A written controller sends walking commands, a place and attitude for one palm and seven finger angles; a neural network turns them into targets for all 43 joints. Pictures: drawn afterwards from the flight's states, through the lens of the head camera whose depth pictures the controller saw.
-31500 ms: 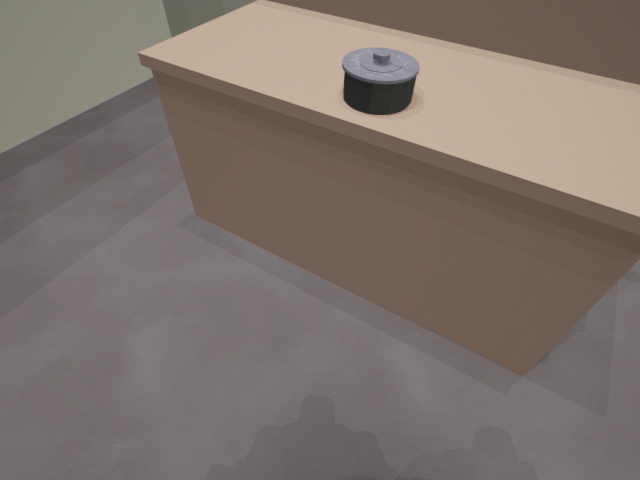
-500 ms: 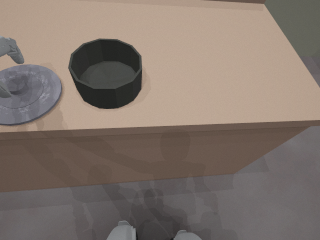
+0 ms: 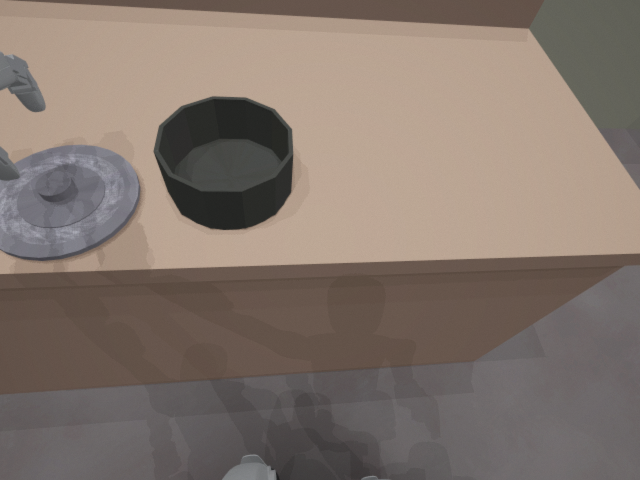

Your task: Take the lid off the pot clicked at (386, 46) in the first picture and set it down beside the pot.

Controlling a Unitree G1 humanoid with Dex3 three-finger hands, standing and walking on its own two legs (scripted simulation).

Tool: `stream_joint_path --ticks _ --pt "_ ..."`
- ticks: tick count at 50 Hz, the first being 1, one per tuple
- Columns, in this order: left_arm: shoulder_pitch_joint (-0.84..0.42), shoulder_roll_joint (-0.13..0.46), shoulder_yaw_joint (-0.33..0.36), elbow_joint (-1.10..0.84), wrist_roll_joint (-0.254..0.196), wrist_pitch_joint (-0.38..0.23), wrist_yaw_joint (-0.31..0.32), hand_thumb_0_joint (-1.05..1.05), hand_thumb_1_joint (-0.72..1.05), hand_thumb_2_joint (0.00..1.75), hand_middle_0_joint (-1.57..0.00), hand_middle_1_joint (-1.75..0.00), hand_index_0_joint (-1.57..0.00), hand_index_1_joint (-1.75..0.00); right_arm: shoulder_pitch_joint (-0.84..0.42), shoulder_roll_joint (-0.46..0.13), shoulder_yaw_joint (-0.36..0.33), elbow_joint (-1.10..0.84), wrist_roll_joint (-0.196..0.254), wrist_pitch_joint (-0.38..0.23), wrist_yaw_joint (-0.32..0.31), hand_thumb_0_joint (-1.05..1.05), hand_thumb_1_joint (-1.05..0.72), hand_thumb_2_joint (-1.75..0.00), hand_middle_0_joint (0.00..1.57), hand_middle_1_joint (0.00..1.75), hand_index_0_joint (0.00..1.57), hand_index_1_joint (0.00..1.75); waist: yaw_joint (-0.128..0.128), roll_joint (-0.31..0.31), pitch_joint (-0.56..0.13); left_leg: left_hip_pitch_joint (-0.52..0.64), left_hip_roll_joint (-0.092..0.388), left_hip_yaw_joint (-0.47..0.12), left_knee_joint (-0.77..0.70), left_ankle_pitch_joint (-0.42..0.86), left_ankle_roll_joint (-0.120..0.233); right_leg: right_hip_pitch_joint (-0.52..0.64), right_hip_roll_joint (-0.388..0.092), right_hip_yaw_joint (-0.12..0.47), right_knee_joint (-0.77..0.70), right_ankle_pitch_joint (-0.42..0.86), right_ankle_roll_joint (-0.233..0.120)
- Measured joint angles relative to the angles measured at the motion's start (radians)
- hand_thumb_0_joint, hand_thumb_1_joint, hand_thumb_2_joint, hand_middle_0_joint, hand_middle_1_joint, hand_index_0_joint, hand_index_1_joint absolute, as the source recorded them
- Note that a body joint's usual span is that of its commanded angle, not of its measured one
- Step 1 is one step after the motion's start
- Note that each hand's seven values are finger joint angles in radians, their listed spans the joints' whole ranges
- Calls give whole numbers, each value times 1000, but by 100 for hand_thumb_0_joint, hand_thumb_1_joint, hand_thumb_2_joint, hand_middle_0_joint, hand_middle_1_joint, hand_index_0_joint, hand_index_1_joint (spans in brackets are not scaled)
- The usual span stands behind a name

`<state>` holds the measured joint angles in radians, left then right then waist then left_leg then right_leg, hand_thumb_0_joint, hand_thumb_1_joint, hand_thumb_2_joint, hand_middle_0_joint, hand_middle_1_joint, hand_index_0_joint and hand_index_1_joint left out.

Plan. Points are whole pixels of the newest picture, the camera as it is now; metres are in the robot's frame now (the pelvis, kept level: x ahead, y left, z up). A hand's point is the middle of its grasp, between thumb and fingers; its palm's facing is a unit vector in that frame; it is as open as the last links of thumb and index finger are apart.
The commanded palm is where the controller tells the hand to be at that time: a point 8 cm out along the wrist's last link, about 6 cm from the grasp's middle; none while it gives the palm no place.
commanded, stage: raise the empty hand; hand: left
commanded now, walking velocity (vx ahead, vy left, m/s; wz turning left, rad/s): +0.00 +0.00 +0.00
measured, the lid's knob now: (55, 186) +0.50 +0.33 +0.03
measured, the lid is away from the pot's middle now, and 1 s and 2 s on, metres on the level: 0.23 0.23 0.23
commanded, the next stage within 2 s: draw the hand back to the body in 0.46 s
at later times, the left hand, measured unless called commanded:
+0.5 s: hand out of the picture +0.47 +0.33 +0.20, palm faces -0.33 -0.13 -0.93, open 11.0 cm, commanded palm +0.50 +0.32 +0.25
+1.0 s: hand out of the picture +0.44 +0.32 +0.18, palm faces -0.30 -0.10 -0.95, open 11.0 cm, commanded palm +0.41 +0.31 +0.24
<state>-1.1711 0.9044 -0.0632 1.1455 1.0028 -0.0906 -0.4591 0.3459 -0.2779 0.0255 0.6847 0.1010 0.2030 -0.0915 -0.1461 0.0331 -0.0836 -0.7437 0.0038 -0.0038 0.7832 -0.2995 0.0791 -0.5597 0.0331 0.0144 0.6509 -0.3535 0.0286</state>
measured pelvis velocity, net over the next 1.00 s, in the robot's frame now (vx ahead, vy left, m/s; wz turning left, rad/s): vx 0.00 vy -0.02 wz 0.04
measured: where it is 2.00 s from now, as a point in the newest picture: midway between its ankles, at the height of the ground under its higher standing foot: outside the picture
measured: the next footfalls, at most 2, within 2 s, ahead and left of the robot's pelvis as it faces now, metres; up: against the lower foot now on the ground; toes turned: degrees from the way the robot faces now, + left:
none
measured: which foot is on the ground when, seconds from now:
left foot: down 0.00-1.00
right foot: down 0.00-1.00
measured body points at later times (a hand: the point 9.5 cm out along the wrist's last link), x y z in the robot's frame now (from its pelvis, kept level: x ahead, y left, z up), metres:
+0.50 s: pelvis +0.00 +0.00 +0.01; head +0.07 +0.02 +0.45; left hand +0.48 +0.34 +0.25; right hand +0.02 -0.28 -0.11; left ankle +0.04 +0.06 -0.71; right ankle -0.03 -0.17 -0.71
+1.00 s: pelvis +0.00 -0.02 +0.01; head +0.06 -0.01 +0.46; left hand +0.45 +0.32 +0.24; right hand +0.08 -0.28 -0.10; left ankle +0.04 +0.06 -0.71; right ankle -0.03 -0.17 -0.71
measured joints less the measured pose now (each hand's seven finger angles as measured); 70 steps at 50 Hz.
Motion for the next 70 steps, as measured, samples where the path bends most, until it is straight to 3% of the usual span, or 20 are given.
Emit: stream_joint_path --ticks 22,30,45,53,56,57,59,61,63,66,70 --pt "-96 -23 -62 13 -5 68 -33 0 0 63 -36 -87 -35 -87 -12 -2 2 7 1 -15 18 0 -90 -90 20 30 21 30 14 3 7 73 -15 -4 -68 33 1 71 -14 -4 -58 24 -6" --pt "-85 -27 -47 8 0 69 -30 0 0 63 -36 -87 -35 -87 -11 -5 -3 4 -1 -10 24 0 -90 -90 20 30 21 30 11 4 9 89 -17 -1 -84 39 -2 82 -16 -1 -66 27 -3" --pt "128 -39 46 -198 -40 58 -25 0 0 63 -36 -87 -35 -87 -56 1 -12 -54 0 47 47 1 -90 -90 20 30 21 30 31 12 29 144 -21 -3 -118 52 -11 127 -21 -2 -77 28 0" --pt "260 -60 49 -349 -86 76 -31 0 0 63 -36 -87 -35 -87 -122 3 -11 -82 3 64 55 1 -90 -90 20 30 20 30 62 15 42 186 -25 -18 -140 64 -19 171 -23 -17 -94 33 -4" --pt "306 -140 156 -356 -506 55 121 1 0 63 -36 -87 -36 -87 -108 6 0 -116 -2 0 34 1 -90 -90 20 30 20 30 105 10 84 250 -23 -15 -173 71 -26 230 -21 -14 -120 39 -25" --pt "328 -174 181 -369 -622 43 184 1 0 63 -36 -87 -36 -87 -105 9 13 -119 -4 -24 26 1 -90 -90 20 30 20 30 118 3 92 274 -23 -11 -190 76 -29 250 -21 -9 -133 44 -27" --pt "362 -237 231 -387 -785 28 290 1 0 63 -36 -87 -36 -87 -109 19 38 -110 -11 -63 15 1 -90 -90 20 30 20 30 132 -15 97 312 -19 -5 -218 83 -34 284 -20 -2 -158 53 -23" --pt "394 -283 279 -414 -878 31 371 0 0 63 -36 -87 -36 -87 -118 31 53 -98 -19 -96 11 1 -90 -90 20 30 20 30 132 -31 97 343 -13 -4 -239 86 -41 314 -15 1 -182 61 -22" --pt "440 -312 327 -462 -935 36 431 0 1 64 -36 -87 -35 -86 -124 38 57 -92 -30 -128 13 1 -90 -90 20 30 21 30 124 -37 98 373 -6 -2 -256 86 -48 345 -8 5 -206 67 -26" --pt "525 -341 380 -535 -990 39 487 0 4 64 -35 -85 -35 -84 -126 37 51 -88 -41 -164 20 1 -90 -90 20 30 21 30 115 -33 94 416 2 6 -282 85 -56 386 -3 14 -236 74 -30" --pt "620 -361 422 -599 -1029 53 519 0 9 66 -34 -81 -33 -81 -124 23 37 -67 -47 -186 28 1 -90 -90 20 30 21 30 117 -23 85 461 9 16 -312 85 -64 423 2 25 -260 75 -37"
